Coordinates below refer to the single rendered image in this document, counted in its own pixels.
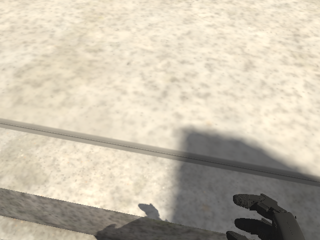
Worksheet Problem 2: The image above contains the robot right hand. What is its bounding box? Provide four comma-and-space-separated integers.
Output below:
226, 193, 305, 240

